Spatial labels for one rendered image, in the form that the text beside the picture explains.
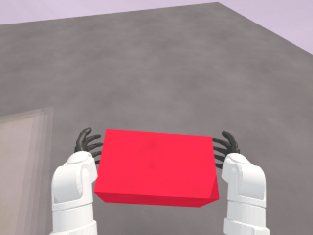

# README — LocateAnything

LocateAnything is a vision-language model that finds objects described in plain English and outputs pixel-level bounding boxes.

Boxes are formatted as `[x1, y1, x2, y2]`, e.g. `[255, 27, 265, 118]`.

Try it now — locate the left robot hand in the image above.
[74, 127, 103, 165]

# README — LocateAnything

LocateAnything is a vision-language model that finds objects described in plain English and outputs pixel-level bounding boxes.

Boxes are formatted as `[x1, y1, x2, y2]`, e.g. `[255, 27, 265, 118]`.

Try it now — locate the left robot forearm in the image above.
[49, 151, 98, 235]

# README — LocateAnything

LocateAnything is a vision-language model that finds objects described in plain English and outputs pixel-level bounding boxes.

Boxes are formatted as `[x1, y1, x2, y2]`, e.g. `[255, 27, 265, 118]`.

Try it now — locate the right robot hand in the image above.
[212, 131, 240, 169]

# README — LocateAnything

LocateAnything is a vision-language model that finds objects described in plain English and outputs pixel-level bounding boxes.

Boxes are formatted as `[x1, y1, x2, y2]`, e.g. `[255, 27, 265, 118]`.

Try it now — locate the right robot forearm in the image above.
[221, 153, 270, 235]

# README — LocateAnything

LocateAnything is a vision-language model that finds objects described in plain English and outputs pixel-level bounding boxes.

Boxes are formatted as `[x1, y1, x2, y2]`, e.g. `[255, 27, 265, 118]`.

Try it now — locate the carton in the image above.
[93, 129, 220, 208]

